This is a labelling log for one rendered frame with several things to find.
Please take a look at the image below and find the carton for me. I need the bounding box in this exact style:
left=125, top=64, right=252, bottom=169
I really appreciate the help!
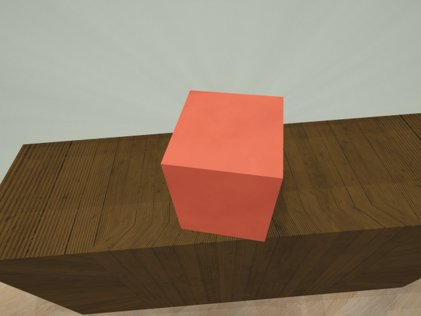
left=161, top=90, right=284, bottom=242

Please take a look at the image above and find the pedestal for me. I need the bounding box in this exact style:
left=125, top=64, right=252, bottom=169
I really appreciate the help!
left=0, top=113, right=421, bottom=315

